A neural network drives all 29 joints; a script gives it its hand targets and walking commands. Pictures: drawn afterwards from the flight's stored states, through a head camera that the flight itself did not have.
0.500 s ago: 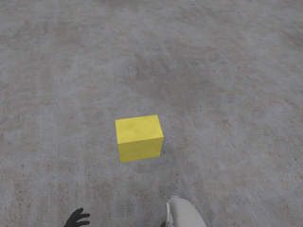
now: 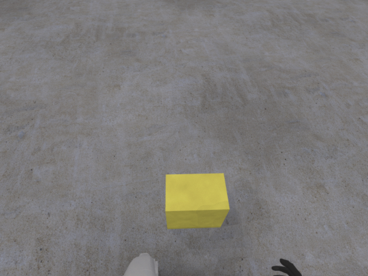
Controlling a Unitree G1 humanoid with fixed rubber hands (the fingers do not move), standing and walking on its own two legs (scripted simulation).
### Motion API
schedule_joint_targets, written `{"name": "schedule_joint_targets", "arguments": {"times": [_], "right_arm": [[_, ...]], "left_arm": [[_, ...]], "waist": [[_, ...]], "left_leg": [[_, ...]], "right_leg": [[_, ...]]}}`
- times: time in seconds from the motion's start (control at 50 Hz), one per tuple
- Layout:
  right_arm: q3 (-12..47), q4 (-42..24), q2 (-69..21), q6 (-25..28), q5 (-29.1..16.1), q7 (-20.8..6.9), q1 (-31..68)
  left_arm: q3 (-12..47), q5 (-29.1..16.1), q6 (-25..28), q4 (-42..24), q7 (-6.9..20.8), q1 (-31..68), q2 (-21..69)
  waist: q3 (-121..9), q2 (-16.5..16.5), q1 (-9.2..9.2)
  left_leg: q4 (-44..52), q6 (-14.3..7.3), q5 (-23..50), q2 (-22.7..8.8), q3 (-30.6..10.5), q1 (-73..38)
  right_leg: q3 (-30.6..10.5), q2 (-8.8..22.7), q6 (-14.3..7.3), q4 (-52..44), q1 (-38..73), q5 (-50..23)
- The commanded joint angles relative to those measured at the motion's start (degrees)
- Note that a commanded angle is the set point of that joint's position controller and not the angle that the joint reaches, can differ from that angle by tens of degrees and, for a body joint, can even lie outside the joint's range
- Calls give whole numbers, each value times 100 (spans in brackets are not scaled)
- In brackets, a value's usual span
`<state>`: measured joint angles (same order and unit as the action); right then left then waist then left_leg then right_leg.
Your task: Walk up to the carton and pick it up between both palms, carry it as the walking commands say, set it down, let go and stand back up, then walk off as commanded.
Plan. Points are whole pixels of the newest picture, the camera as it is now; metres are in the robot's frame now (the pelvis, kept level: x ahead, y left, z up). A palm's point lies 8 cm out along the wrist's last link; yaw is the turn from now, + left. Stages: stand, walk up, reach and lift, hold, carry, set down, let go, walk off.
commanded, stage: walk up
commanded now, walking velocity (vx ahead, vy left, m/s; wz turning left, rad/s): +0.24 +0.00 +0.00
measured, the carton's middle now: (194, 202) +0.52 -0.05 -0.64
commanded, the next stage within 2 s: stand in 0.66 s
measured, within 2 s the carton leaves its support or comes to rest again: neither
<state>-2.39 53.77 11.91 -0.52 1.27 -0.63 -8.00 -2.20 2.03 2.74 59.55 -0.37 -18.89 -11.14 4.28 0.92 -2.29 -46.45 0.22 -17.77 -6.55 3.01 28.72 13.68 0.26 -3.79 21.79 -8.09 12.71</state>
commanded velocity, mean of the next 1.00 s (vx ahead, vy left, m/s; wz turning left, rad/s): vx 0.00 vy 0.00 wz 0.00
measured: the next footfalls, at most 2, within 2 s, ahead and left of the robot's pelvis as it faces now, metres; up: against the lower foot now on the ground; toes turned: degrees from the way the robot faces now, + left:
left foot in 0.12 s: +0.17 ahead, +0.17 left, +0.00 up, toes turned -18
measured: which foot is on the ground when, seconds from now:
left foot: up 0.00-0.10, down 0.12-1.00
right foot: down 0.00-1.00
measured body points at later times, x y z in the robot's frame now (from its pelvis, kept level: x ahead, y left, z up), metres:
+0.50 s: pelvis +0.11 +0.05 +0.00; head +0.12 +0.05 +0.45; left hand +0.14 +0.29 -0.16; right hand +0.15 -0.19 -0.16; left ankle +0.13 +0.15 -0.74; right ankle +0.00 -0.08 -0.74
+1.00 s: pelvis +0.11 +0.03 -0.01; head +0.11 +0.04 +0.44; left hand +0.07 +0.26 -0.17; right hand +0.13 -0.21 -0.16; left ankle +0.13 +0.15 -0.74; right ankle +0.00 -0.08 -0.74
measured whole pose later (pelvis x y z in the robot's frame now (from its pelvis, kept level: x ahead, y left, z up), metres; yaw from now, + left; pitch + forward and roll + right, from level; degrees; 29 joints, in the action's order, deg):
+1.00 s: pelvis +0.11 +0.03 -0.01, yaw -2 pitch -2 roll +1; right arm -1.8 60.8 10.7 -0.4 0.0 2.1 -15.5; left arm -0.3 1.2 0.1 64.0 -2.5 -22.4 -9.7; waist 1.6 1.3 -0.2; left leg -32.8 0.3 -16.3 -2.7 6.3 14.3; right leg 7.6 3.7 1.3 27.7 -0.4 25.0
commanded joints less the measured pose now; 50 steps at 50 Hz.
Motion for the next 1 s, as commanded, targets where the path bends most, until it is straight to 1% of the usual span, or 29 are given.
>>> {"name": "schedule_joint_targets", "arguments": {"times": [0.0, 0.02, 0.04, 0.06, 0.08, 0.1, 0.12, 0.16, 0.2, 0.22, 0.24, 0.28, 0.32, 0.36, 0.44, 0.46, 0.52, 0.56, 0.6, 0.64, 0.66, 0.68, 0.7, 0.72, 0.76, 0.78, 0.88, 0.9, 0.98], "right_arm": [[-12, -117, 313, 20, 28, -27, -35], [10, -147, 268, 51, 35, -30, -26], [23, -40, 312, 101, -8, 66, -84], [-20, 133, 373, 218, -7, 134, -587], [-124, 289, 810, 261, 2, 172, -1080], [-196, 302, 1010, 250, -14, 186, -897], [-182, 106, 961, 171, -52, 195, -637], [-18, 52, 576, 103, -80, 201, -145], [15, 73, 518, 99, -82, 234, -123], [7, 171, 510, 102, -73, 265, -370], [-15, 179, 484, 116, -85, 271, -311], [-13, 206, 578, 174, -74, 258, -352], [-4, 329, 599, 215, -78, 260, -522], [25, 429, 553, 205, -74, 288, -431], [81, 542, 360, 153, -98, 290, -519], [75, 511, 357, 141, -82, 277, -479], [35, 593, 467, 167, -83, 277, -711], [76, 637, 424, 128, -79, 279, -693], [62, 694, 371, 132, -84, 262, -710], [52, 699, 344, 74, -97, 265, -881], [-60, 694, 566, 74, -128, 262, -876], [-58, 621, 555, 48, -155, 265, -834], [-13, 701, 414, 26, -133, 256, -794], [-39, 630, 502, 22, -113, 232, -875], [3, 613, 318, 27, -119, 257, -867], [-23, 622, 359, 1, -139, 234, -918], [-48, 502, 544, 61, -112, 264, -919], [-12, 548, 451, 55, -133, 262, -889], [-41, 463, 470, 45, -145, 310, -921]], "left_arm": [[-76, 0, -21, -207, -4, -71, -752], [-77, -41, -31, -261, -7, 0, -667], [21, -120, -46, -116, -44, 0, -589], [52, -143, -52, -85, -79, -366, -400], [25, -175, -76, -206, -81, -311, -449], [76, -189, -113, -79, -86, -484, -185], [69, -149, -171, -22, -118, -828, -327], [176, -168, -189, 173, -135, -899, -181], [89, -150, -242, 25, -106, -435, -301], [74, -174, -251, 32, -129, -346, -303], [124, -173, -258, 134, -139, -578, -281], [105, -188, -257, 145, -169, -501, -382], [91, -207, -214, 170, -180, -607, -414], [74, -194, -276, 184, -192, -329, -406], [93, -177, -316, 234, -219, -97, -280], [113, -180, -300, 241, -228, -130, -230], [130, -193, -277, 353, -224, -319, -304], [101, -185, -261, 322, -237, -277, -382], [102, -179, -258, 373, -224, -356, -308], [87, -181, -243, 333, -241, -267, -307], [119, -74, -275, 419, -206, -390, -421], [120, -55, -311, 445, -198, -371, -408], [125, -59, -294, 438, -197, -421, -307], [100, -21, -273, 407, -172, -419, -472], [109, -41, -261, 338, -193, -449, -290], [96, -36, -263, 434, -182, -447, -382], [124, -69, -249, 362, -228, -665, -303], [123, -88, -221, 328, -220, -783, -324], [143, -70, -245, 339, -260, -805, -289]], "waist": [[12, 380, 169], [-49, 232, 197], [9, 33, 308], [-484, -166, 319], [-975, -679, 304], [-982, -910, 208], [-835, -706, 188], [-801, -574, 115], [-725, -634, 111], [-668, -83, 80], [-804, -501, 105], [-866, -114, 88], [-1061, -420, 130], [-700, 11, 95], [-159, -195, 154], [-87, 106, 104], [-475, -16, 163], [-389, 338, 145], [-167, -281, 206], [-114, 61, 258], [-199, -220, 287], [-68, 223, 285], [107, 15, 275], [-1, 173, 272], [399, -33, 326], [305, 416, 318], [-1, -363, 277], [-116, -46, 243], [170, 143, 269]], "left_leg": [[1037, 31, 541, 216, 209, -1010], [1418, 53, 1058, 313, 290, -1125], [2287, 59, 1369, 364, 170, -1536], [2538, -58, 2139, 212, 256, -2189], [2349, -44, 4304, -390, -260, -2634], [2288, -250, 5148, -866, -676, -2811], [1979, -520, 4967, -951, -591, -2897], [1970, -462, 4158, -436, -323, -2698], [2299, -346, 3067, -200, -392, -2266], [2281, -386, 3098, -213, -510, -2131], [2272, -303, 3368, -203, -368, -2435], [2146, -349, 3913, -285, -422, -2489], [2077, -349, 4134, -215, -375, -2669], [2222, -327, 3686, -189, -436, -2335], [2434, -281, 3061, -64, -404, -1998], [2434, -334, 2812, -52, -397, -1946], [2346, -337, 2941, -140, -377, -2360], [2260, -303, 2773, -64, -359, -2085], [2334, -243, 2437, 12, -176, -2105], [2265, -174, 2437, 10, -264, -2083], [2056, -64, 1596, -40, -120, -2069], [2130, -91, 1269, -84, -223, -2034], [2121, -103, 905, 7, -148, -1844], [1981, -13, 998, 28, -65, -1841], [1953, 9, 744, 92, 54, -1603], [1882, 107, 851, 109, 117, -1663], [1686, -133, 2013, -96, -214, -1790], [1659, -96, 2123, -53, -134, -1891], [1703, -124, 1789, -104, -181, -1859]], "right_leg": [[-1214, 1416, -222, -1103, -777, 148], [-1087, 1256, -134, -872, -604, -592], [-1010, 1005, 47, -139, -235, -2648], [-838, 901, 216, 445, -125, -3061], [-709, 628, 426, 871, -245, -1270], [-705, 291, 551, 727, -643, 538], [-740, 273, 637, 594, -804, 849], [-933, 386, 644, -57, -435, -299], [-904, 438, 622, 140, -63, -668], [-917, 459, 582, 52, 162, -740], [-913, 549, 573, 88, 91, -891], [-846, 532, 573, 49, 188, -917], [-946, 560, 576, 62, 367, -1401], [-856, 537, 593, -50, 336, -1042], [-956, 663, 526, -204, 261, -1100], [-898, 645, 524, -175, 274, -968], [-928, 702, 501, -153, 286, -1091], [-926, 710, 511, -307, 434, -1446], [-890, 768, 490, -264, 320, -1266], [-923, 772, 467, -351, 211, -1476], [-748, 810, 481, -138, 168, -598], [-823, 801, 463, -258, -40, -332], [-828, 844, 454, -338, -103, 1], [-861, 831, 377, -248, -126, -157], [-1056, 943, 362, -403, -313, -192], [-1076, 1003, 334, -320, -307, -473], [-808, 764, 462, 125, -96, -867], [-884, 836, 376, 116, 5, -1312], [-960, 888, 364, 81, -251, -1290]]}}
